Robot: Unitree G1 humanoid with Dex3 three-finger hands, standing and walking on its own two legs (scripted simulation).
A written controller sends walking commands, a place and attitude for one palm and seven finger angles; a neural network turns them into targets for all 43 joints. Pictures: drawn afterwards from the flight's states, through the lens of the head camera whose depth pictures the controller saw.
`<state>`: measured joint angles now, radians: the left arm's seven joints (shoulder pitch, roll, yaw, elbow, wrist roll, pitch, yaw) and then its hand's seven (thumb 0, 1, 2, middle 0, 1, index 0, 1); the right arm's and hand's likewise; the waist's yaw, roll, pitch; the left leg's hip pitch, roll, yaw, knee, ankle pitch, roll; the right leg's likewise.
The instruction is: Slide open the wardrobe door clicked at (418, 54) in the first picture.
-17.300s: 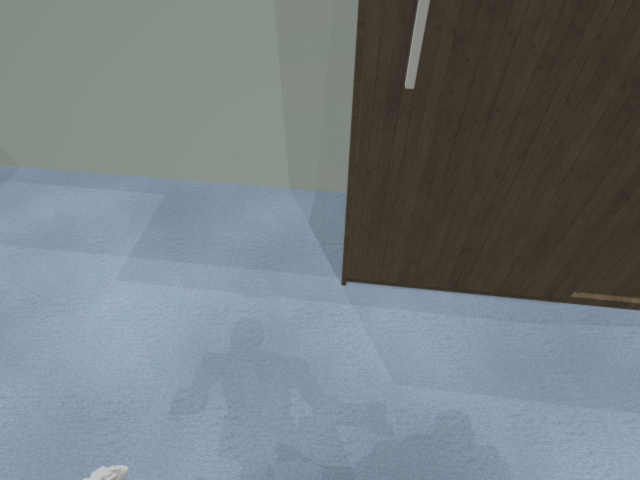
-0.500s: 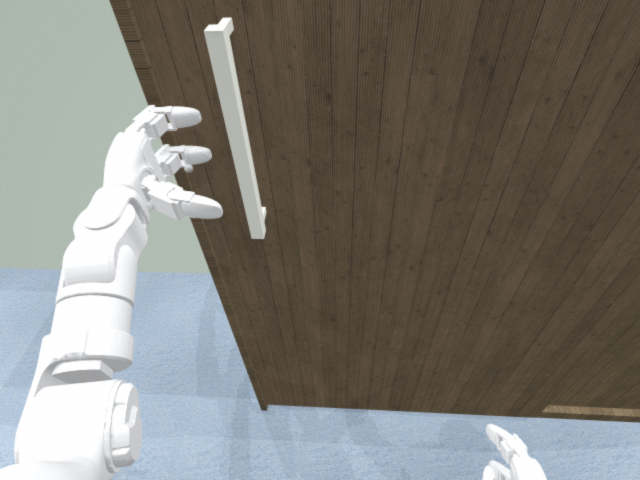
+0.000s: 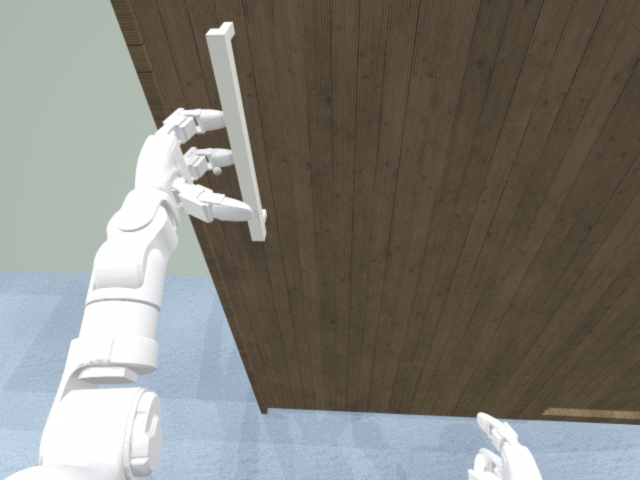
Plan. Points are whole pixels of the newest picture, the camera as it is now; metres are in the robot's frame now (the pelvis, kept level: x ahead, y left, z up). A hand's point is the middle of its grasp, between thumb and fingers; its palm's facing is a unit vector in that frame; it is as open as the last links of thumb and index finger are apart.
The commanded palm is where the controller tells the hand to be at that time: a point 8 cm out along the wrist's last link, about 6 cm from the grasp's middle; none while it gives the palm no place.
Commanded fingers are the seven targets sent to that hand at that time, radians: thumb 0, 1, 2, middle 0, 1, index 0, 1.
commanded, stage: feel for the door with the fingertips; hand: left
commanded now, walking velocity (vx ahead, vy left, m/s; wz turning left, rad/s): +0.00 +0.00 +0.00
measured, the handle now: (245, 147) +0.47 +0.13 +0.21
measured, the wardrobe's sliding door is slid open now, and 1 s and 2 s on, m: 0.00 0.00 0.00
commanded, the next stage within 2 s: slide the fingers in behind the handle in 0.30 s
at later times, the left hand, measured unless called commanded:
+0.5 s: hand (211, 161) +0.42 +0.16 +0.22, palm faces +0.04 -1.00 -0.01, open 13.8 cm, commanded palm +0.39 +0.20 +0.22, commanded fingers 0.00 -0.50 0.30 -0.30 -1.20 -0.30 -1.20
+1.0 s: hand (227, 169) +0.40 +0.13 +0.22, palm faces +0.03 -1.00 -0.01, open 14.0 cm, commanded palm +0.38 +0.18 +0.22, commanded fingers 0.00 -0.50 0.30 -0.30 -1.20 -0.30 -1.20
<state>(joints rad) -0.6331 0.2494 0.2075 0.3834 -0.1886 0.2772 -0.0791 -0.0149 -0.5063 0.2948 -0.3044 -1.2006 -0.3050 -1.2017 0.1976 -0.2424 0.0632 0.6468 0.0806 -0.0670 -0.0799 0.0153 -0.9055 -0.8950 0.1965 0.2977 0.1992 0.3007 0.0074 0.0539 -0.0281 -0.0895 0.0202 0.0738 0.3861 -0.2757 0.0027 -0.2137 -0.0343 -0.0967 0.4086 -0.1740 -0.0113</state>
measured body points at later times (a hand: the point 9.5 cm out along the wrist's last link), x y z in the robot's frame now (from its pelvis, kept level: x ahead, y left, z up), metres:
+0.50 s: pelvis +0.00 +0.00 +0.00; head -0.01 -0.02 +0.45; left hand +0.41 +0.21 +0.22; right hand +0.13 -0.24 -0.11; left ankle -0.04 +0.11 -0.74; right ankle +0.03 -0.11 -0.74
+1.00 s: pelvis -0.01 +0.00 +0.00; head -0.02 -0.02 +0.45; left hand +0.40 +0.19 +0.22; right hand +0.16 -0.23 -0.09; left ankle -0.04 +0.11 -0.74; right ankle +0.03 -0.11 -0.74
